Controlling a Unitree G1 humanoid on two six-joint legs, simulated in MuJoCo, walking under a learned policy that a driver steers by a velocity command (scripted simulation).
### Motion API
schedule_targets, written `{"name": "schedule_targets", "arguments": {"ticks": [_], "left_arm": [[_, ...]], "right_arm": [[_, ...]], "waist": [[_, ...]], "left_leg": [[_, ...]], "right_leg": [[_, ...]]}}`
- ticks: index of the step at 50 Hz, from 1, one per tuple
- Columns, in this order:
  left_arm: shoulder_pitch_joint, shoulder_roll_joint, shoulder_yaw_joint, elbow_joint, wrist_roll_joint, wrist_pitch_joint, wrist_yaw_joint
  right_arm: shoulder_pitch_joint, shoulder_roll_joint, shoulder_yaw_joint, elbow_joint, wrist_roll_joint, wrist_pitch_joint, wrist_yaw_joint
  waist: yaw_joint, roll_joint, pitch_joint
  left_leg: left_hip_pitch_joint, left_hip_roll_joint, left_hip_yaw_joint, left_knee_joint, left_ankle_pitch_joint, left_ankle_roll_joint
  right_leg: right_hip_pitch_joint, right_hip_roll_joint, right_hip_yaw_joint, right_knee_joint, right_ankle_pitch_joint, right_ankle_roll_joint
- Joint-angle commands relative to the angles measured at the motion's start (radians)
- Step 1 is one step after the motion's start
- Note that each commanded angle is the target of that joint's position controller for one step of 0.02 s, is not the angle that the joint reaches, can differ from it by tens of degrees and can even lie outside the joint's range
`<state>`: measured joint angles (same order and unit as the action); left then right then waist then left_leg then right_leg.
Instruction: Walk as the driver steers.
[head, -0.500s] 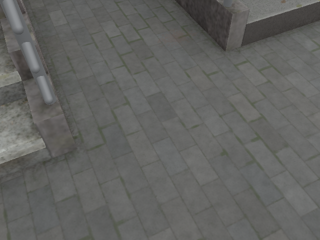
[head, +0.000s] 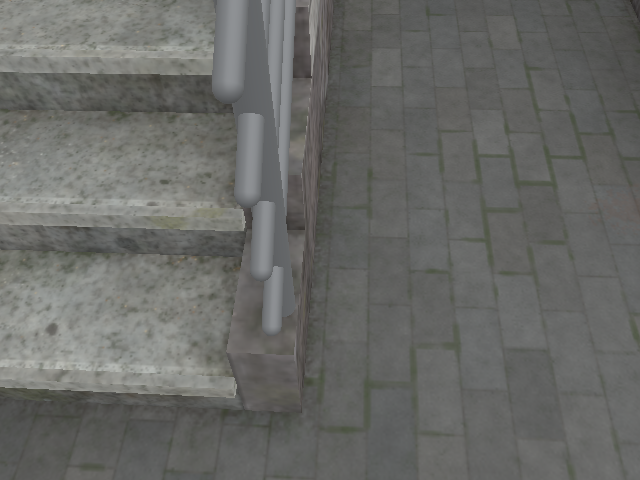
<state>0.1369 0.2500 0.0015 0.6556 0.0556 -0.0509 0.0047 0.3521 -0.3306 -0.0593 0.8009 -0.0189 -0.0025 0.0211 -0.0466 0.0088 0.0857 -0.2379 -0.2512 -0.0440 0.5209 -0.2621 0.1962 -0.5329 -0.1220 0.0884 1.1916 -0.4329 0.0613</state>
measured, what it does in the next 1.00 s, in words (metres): walks ahead, turning left: right foot, then left foot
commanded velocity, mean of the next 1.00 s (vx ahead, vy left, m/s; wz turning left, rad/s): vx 0.35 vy -0.15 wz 0.71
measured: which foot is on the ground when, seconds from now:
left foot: down 0.00-0.22, up 0.24-0.36, down 0.38-0.66, up 0.68-1.00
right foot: up 0.00-0.20, down 0.22-0.38, up 0.40-0.64, down 0.66-1.00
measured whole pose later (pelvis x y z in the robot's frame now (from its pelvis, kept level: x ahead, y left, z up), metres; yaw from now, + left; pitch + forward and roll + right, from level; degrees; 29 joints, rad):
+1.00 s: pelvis +0.46 -0.14 +0.02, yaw +40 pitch +0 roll +2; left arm 0.31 0.24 0.03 0.81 0.01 0.02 0.09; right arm 0.04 -0.29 -0.05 0.77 -0.07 0.12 0.05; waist 0.08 0.05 0.06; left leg -0.46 -0.18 -0.09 1.41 -0.42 -0.05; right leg -0.28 -0.05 -0.16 0.47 -0.19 -0.06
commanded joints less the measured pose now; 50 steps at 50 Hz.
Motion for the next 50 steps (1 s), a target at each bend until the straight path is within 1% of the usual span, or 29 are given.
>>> {"name": "schedule_targets", "arguments": {"ticks": [1, 2, 3, 4, 5, 6, 7, 8, 9, 10, 12, 13, 14, 15, 17, 18, 19, 20, 21, 25, 29, 30, 32, 34, 35, 39, 43, 45, 50], "left_arm": [[0.069, 0.095, 0.034, -0.014, 0.034, 0.045, -0.004], [0.061, 0.089, 0.038, -0.03, 0.04, 0.09, -0.027], [-0.139, 0.06, 0.039, -0.156, -0.011, 0.023, -0.014], [-0.216, 0.011, 0.02, -0.22, -0.044, -0.009, -0.025], [-0.088, 0.077, 0.004, -0.175, -0.035, 0.021, -0.037], [-0.061, 0.152, 0.038, -0.145, -0.077, 0.035, -0.009], [-0.057, 0.157, 0.043, -0.133, -0.082, 0.039, 0.006], [-0.033, 0.202, 0.101, -0.201, -0.102, -0.022, 0.081], [0.091, 0.219, 0.075, -0.094, -0.05, 0.008, 0.052], [0.057, 0.21, 0.12, -0.19, -0.084, -0.049, 0.078], [0.343, 0.222, 0.099, -0.136, -0.043, -0.064, 0.097], [0.33, 0.235, 0.092, -0.127, 0.002, -0.057, 0.08], [0.15, 0.228, 0.119, -0.138, -0.001, 0.007, 0.017], [-0.02, 0.143, 0.093, -0.168, -0.032, 0.034, 0.004], [-0.156, 0.128, 0.076, -0.173, -0.015, 0.052, -0.017], [-0.129, 0.149, 0.08, -0.109, 0.003, 0.074, 0.013], [-0.265, 0.09, 0.083, -0.228, -0.031, 0.058, 0.027], [-0.176, 0.002, 0.047, -0.277, -0.012, 0.045, 0.019], [0.105, 0.156, 0.068, -0.131, 0.024, 0.079, 0.004], [-0.117, 0.187, 0.066, -0.188, -0.024, 0.079, -0.014], [0.053, 0.073, 0.03, -0.238, -0.037, 0.076, -0.085], [0.184, 0.116, 0.035, -0.133, -0.072, 0.084, -0.074], [0.286, 0.116, 0.053, -0.104, -0.059, 0.075, -0.054], [0.286, 0.169, 0.041, -0.013, 0.01, -0.021, -0.015], [0.384, 0.273, 0.08, 0.005, -0.014, -0.034, -0.019], [-0.05, 0.032, -0.01, -0.09, -0.035, -0.012, 0.015], [0.17, 0.099, 0.0, 0.05, -0.03, 0.042, 0.046], [0.522, 0.316, 0.111, 0.189, -0.05, 0.062, 0.117], [0.077, 0.15, 0.077, 0.087, -0.038, 0.065, 0.089]], "right_arm": [[0.058, -0.196, -0.049, -0.06, 0.012, -0.081, -0.015], [0.133, -0.2, -0.064, -0.029, 0.014, -0.057, -0.061], [0.132, -0.169, -0.042, -0.071, 0.099, -0.073, -0.094], [0.082, -0.088, -0.018, -0.06, 0.089, -0.064, -0.115], [-0.091, -0.2, -0.037, -0.046, 0.028, -0.06, -0.065], [-0.202, -0.168, -0.043, -0.094, 0.002, -0.053, -0.012], [-0.105, -0.138, -0.04, -0.063, 0.005, -0.058, 0.017], [-0.002, -0.033, -0.027, -0.068, 0.112, -0.071, 0.0], [-0.029, -0.205, -0.063, -0.003, 0.004, -0.066, 0.02], [-0.003, -0.106, -0.052, -0.041, 0.112, -0.071, -0.013], [-0.035, 0.062, 0.016, -0.128, 0.014, -0.048, -0.042], [0.245, 0.019, 0.016, -0.145, 0.052, -0.042, -0.026], [0.14, -0.062, 0.001, -0.142, -0.003, -0.048, -0.059], [-0.002, -0.09, 0.004, -0.18, -0.013, -0.044, -0.041], [0.008, -0.12, -0.024, -0.116, 0.004, 0.01, -0.045], [0.133, -0.135, -0.042, -0.077, -0.052, 0.008, -0.047], [0.342, -0.118, -0.042, -0.062, -0.015, -0.032, -0.056], [0.251, -0.24, -0.055, -0.117, 0.004, -0.054, -0.081], [0.181, -0.232, -0.071, -0.158, -0.009, -0.01, -0.075], [-0.108, -0.249, -0.093, -0.272, -0.024, 0.062, -0.09], [-0.261, -0.195, -0.091, -0.306, 0.111, 0.006, -0.141], [-0.378, -0.178, -0.11, -0.289, 0.022, 0.013, -0.125], [-0.387, -0.174, -0.109, -0.277, 0.036, -0.007, -0.098], [-0.198, -0.005, -0.061, -0.239, -0.034, 0.006, -0.065], [-0.02, -0.007, -0.064, -0.19, -0.038, 0.031, -0.074], [-0.199, -0.076, -0.042, -0.161, -0.023, 0.048, -0.021], [-0.393, 0.026, 0.03, -0.184, -0.017, 0.06, -0.005], [-0.244, -0.136, -0.037, -0.088, -0.039, 0.114, 0.011], [-0.322, -0.092, -0.025, -0.083, -0.057, 0.108, 0.026]], "waist": [[0.025, -0.261, -0.035], [0.018, -0.302, 0.001], [-0.041, -0.208, -0.021], [0.011, -0.074, -0.061], [0.097, 0.239, -0.177], [0.084, 0.251, -0.134], [0.051, 0.195, -0.139], [0.06, 0.007, -0.093], [0.121, 0.057, -0.152], [0.139, 0.009, -0.149], [0.175, -0.188, -0.33], [0.035, -0.38, -0.583], [0.076, -0.313, -0.572], [0.027, -0.337, -0.315], [-0.033, -0.277, -0.076], [-0.112, -0.158, 0.039], [-0.188, -0.015, -0.002], [-0.053, 0.372, -0.007], [-0.026, 0.235, -0.074], [-0.021, 0.172, -0.063], [0.178, 0.136, -0.258], [0.193, 0.168, -0.245], [0.253, 0.105, -0.292], [0.086, -0.179, -0.188], [0.036, -0.139, -0.422], [-0.014, -0.099, -0.205], [0.098, -0.256, -0.175], [0.156, -0.037, -0.255], [0.067, -0.113, -0.108]], "left_leg": [[0.104, 0.461, -0.539, -0.214, 0.696, 0.077], [0.192, 0.486, -0.524, -0.143, 0.964, -0.039], [0.167, 0.38, -0.534, -0.114, 0.99, -0.098], [0.149, 0.299, -0.428, -0.123, 0.837, -0.063], [-0.051, 0.171, -0.257, -0.273, 0.265, 0.051], [-0.228, 0.104, -0.211, -0.287, 0.284, 0.04], [-0.319, 0.123, -0.268, -0.287, 0.302, 0.016], [-0.325, 0.037, -0.268, -0.029, 0.301, -0.076], [-0.217, 0.07, -0.257, -0.008, 0.593, -0.06], [-0.264, 0.058, -0.323, 0.252, 0.393, -0.12], [-0.441, -0.007, -0.17, 0.777, -0.528, -0.184], [-0.475, 0.06, -0.259, 1.093, -0.521, -0.227], [-0.46, 0.241, -0.072, 0.877, -0.283, -0.138], [-0.355, 0.254, -0.059, 0.675, -0.239, -0.146], [0.01, 0.217, -0.014, 0.135, -0.268, -0.14], [0.168, 0.175, -0.002, -0.026, -0.064, -0.155], [0.322, 0.283, -0.218, -0.039, 0.35, -0.124], [0.311, 0.571, -0.729, -0.087, 0.974, -0.016], [0.39, 0.599, -0.541, 0.102, 1.758, 0.01], [0.257, 0.345, -0.356, 0.024, 1.177, -0.07], [0.268, 0.472, -0.421, -0.023, 0.975, -0.118], [0.236, 0.431, -0.27, 0.107, 1.334, -0.15], [0.118, 0.38, -0.246, 0.3, 1.158, -0.145], [-0.37, 0.042, -0.057, 0.887, -0.377, -0.23], [-0.397, 0.081, -0.175, 1.17, -0.386, -0.256], [-0.181, 0.204, -0.012, 1.06, -0.158, -0.291], [-0.049, 0.178, 0.083, 0.316, -0.293, -0.256], [-0.355, 0.123, -0.162, 0.696, -0.275, -0.209], [-0.25, 0.124, -0.077, 0.946, -0.07, -0.257]], "right_leg": [[-0.168, -0.017, -0.048, -0.062, 0.165, 0.015], [-0.269, -0.013, -0.096, -0.05, 0.249, -0.027], [-0.273, 0.087, -0.01, -0.014, 0.175, -0.005], [-0.248, 0.105, 0.019, -0.168, 0.213, 0.004], [0.058, 0.039, -0.009, -0.339, 0.33, 0.001], [0.305, 0.098, -0.072, -0.464, 0.352, 0.017], [0.497, 0.143, -0.109, -0.466, 0.434, 0.039], [0.623, 0.201, -0.034, -0.662, 0.496, 0.052], [0.631, 0.227, -0.166, -0.673, 0.534, 0.058], [0.721, 0.179, -0.018, -0.706, 0.613, 0.039], [0.957, -0.206, 0.239, -0.552, 1.379, -0.066], [1.022, -0.524, 0.635, -0.601, 1.454, -0.291], [0.835, -0.265, 0.53, -0.766, -0.153, -0.312], [0.449, -0.187, 0.374, -0.936, -0.391, -0.234], [0.037, 0.037, -0.1, -0.891, 0.072, -0.175], [-0.077, 0.087, -0.221, -0.573, 0.724, -0.143], [-0.244, 0.117, -0.156, -0.244, 0.238, -0.098], [-0.452, 0.235, -0.14, -0.022, -0.196, -0.043], [-0.422, 0.125, -0.099, 0.05, -0.126, -0.03], [-0.263, 0.157, -0.136, -0.113, 0.014, 0.012], [0.028, 0.079, -0.111, -0.305, 0.077, -0.061], [0.133, 0.056, -0.142, -0.484, 0.166, -0.122], [0.422, 0.095, -0.24, -0.788, 0.471, -0.159], [0.75, -0.142, 0.071, -0.777, 1.816, -0.042], [0.836, -0.33, 0.226, -0.664, 2.133, -0.135], [0.28, -0.128, -0.085, -0.802, 1.104, -0.215], [0.443, -0.043, -0.154, -0.862, 1.124, -0.157], [0.846, -0.389, 0.259, -0.717, 1.374, -0.214], [0.278, -0.205, 0.032, -0.92, 0.319, -0.252]]}}
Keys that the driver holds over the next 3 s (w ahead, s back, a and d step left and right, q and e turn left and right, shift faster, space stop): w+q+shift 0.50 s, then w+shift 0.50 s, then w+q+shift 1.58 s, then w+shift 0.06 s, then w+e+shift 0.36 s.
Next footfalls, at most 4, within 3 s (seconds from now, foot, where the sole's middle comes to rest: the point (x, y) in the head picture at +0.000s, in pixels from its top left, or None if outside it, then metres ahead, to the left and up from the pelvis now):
0.22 right None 0.43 -0.18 -0.76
0.38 left None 0.25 -0.01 -0.76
0.66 right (406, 408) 0.58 -0.15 -0.76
1.18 left None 0.37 -0.07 -0.76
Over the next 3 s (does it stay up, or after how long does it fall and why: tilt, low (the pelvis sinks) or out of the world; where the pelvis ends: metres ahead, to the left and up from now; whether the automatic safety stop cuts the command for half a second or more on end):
stays up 0.07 -0.01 0.01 its command is cut before an obstacle after 0.1 s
